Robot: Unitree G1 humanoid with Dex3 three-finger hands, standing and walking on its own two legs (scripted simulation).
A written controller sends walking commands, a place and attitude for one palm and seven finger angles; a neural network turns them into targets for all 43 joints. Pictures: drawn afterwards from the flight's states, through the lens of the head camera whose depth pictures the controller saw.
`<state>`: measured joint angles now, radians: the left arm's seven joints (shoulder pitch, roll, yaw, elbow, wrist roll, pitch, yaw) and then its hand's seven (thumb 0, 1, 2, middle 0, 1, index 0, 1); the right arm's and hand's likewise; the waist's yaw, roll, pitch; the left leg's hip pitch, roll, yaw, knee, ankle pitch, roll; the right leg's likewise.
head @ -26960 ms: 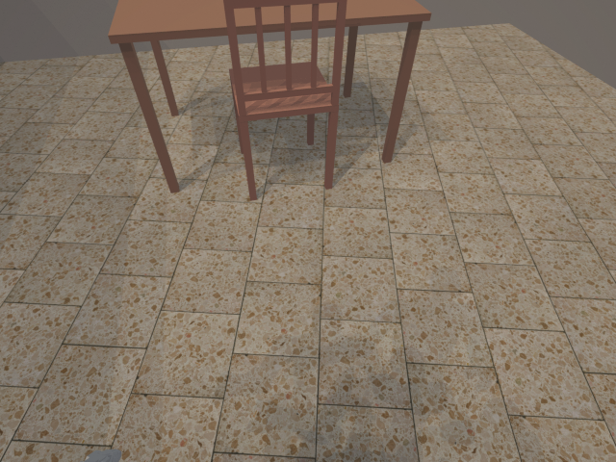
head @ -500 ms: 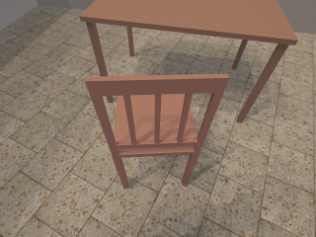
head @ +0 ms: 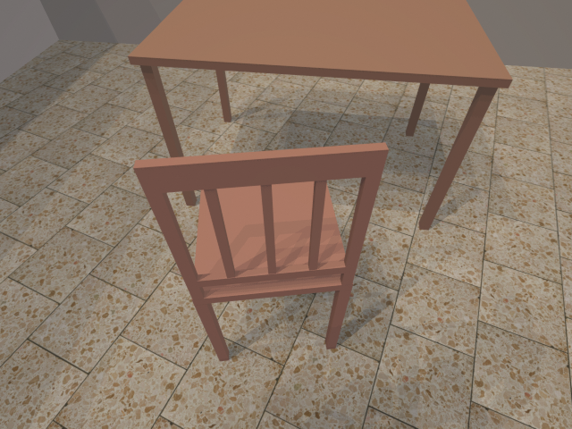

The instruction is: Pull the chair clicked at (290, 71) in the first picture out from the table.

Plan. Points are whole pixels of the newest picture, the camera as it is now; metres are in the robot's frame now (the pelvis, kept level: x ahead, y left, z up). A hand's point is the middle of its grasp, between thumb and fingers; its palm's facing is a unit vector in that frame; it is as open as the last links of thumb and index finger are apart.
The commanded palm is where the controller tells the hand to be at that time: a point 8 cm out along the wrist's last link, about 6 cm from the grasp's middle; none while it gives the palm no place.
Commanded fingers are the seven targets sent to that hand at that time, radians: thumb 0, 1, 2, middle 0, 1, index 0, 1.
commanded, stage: let the arm hang, fingers relaxed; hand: left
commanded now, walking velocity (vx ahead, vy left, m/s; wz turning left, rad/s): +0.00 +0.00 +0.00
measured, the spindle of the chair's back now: (269, 233) +0.49 +0.06 -0.08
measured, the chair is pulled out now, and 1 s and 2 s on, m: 0.52 0.52 0.52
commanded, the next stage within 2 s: look to check the result in 0.06 s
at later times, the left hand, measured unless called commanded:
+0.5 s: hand out of the picture -0.02 +0.15 -0.17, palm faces +0.02 -0.98 -0.17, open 7.3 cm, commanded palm none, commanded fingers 0.00 0.90 0.90 -0.20 -0.30 -0.20 -0.30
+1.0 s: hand out of the picture -0.01 +0.15 -0.17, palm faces +0.03 -0.98 -0.18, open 7.3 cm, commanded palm none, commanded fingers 0.00 0.90 0.90 -0.20 -0.30 -0.20 -0.30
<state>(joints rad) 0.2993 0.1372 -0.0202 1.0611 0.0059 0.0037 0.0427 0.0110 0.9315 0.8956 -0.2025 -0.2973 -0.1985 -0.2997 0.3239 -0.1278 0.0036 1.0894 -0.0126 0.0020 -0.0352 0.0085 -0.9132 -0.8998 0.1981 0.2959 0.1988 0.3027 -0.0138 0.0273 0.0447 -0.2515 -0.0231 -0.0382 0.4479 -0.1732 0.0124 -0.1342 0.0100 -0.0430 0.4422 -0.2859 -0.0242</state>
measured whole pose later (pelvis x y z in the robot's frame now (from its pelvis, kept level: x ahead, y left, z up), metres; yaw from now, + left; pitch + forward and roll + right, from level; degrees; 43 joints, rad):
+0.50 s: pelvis +0.00 -0.01 +0.00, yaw +0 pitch -2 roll +0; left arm 0.34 0.11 -0.02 1.08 0.00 0.01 0.04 0.00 0.91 0.90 -0.20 -0.30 -0.20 -0.30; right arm 0.31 -0.13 0.01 1.09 -0.01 0.00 -0.04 0.01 -0.91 -0.90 0.20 0.30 0.20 0.30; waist 0.00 0.02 0.06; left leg -0.24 -0.01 -0.04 0.45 -0.18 0.00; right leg -0.12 0.02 -0.04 0.43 -0.29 -0.03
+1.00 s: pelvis +0.01 -0.01 +0.00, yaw +0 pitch -2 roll +0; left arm 0.32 0.12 -0.02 1.07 0.00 0.01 0.04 0.00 0.91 0.90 -0.20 -0.30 -0.20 -0.30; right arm 0.33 -0.12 0.01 1.09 -0.01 0.00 -0.04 0.01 -0.91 -0.90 0.20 0.30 0.20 0.30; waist -0.01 0.02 0.06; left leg -0.24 -0.01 -0.04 0.44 -0.18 0.00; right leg -0.11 0.02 -0.05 0.43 -0.29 -0.04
